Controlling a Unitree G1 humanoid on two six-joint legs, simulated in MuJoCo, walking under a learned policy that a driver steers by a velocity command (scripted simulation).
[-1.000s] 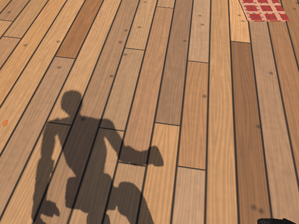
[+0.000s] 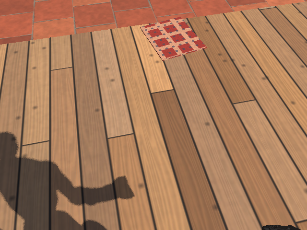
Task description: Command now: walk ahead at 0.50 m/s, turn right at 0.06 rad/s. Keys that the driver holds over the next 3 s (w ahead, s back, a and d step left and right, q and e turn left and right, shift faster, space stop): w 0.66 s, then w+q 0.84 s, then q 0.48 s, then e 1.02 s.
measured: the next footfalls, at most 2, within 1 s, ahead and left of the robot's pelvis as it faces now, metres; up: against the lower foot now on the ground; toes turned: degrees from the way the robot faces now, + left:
left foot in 0.02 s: +0.19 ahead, +0.12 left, +0.00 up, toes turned +2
right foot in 0.56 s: +0.49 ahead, -0.13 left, +0.00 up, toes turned -2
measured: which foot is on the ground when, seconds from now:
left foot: up 0.00-0.00, down 0.02-0.56, up 0.58-1.00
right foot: down 0.00-0.04, up 0.06-0.54, down 0.56-1.00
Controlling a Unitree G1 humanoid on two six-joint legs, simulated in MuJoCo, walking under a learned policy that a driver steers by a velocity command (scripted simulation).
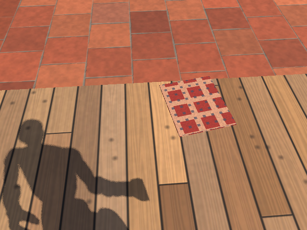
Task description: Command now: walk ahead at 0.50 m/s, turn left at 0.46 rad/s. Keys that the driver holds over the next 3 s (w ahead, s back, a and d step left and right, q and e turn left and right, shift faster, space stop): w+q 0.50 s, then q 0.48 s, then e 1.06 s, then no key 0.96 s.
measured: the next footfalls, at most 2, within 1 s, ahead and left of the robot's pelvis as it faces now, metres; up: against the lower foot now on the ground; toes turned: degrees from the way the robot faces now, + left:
left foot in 0.10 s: +0.23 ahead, +0.12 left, +0.00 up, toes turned +6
right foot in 0.58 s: +0.55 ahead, -0.03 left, +0.00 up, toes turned +23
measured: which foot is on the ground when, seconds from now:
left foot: up 0.00-0.08, down 0.10-0.58, up 0.60-1.00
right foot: down 0.00-0.12, up 0.14-0.56, down 0.58-1.00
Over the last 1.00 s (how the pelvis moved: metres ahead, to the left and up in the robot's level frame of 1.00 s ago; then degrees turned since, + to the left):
0.56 -0.02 0.01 8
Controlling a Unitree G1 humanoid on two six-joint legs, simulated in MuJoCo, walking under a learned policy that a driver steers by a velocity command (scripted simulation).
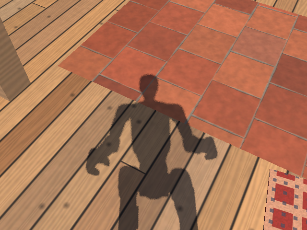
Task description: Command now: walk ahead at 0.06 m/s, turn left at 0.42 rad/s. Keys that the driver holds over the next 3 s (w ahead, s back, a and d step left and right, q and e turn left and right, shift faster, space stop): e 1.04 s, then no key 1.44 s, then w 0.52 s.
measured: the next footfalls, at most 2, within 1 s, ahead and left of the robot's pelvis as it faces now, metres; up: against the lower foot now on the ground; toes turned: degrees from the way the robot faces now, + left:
left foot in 0.04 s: +0.10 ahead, +0.12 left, +0.00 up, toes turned +3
right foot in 0.48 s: +0.04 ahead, -0.10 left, +0.00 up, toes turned -12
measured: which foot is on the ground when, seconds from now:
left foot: up 0.00-0.02, down 0.04-0.48, up 0.50-0.98, down 1.00-1.00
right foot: down 0.00-0.04, up 0.06-0.46, down 0.48-1.00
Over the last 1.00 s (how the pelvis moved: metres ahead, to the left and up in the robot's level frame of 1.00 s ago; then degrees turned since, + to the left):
0.45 0.07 0.00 35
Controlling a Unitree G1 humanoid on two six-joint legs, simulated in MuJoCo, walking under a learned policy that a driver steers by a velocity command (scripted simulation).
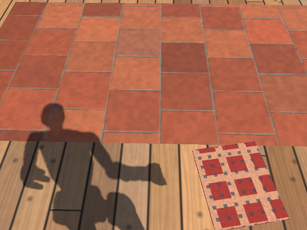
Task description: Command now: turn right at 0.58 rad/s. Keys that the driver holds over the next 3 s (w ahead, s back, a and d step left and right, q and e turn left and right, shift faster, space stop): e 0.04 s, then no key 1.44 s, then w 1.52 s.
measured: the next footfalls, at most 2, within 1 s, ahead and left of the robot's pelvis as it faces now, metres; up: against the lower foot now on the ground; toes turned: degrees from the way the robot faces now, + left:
right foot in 0.36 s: +0.02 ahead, -0.14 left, +0.00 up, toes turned -4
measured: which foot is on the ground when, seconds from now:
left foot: down 0.00-1.00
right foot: down 0.00-0.00, up 0.02-0.34, down 0.36-1.00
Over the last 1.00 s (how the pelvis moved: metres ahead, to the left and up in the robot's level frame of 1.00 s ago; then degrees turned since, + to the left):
0.04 0.00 0.00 -27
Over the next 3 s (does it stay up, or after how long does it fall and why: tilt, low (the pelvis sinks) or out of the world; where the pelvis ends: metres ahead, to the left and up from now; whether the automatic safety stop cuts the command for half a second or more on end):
stays up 0.71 -0.03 0.01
